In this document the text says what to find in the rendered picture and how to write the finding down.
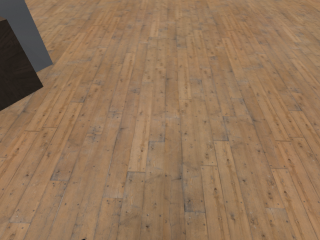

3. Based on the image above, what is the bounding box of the pedestal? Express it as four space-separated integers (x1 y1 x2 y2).
0 16 44 111

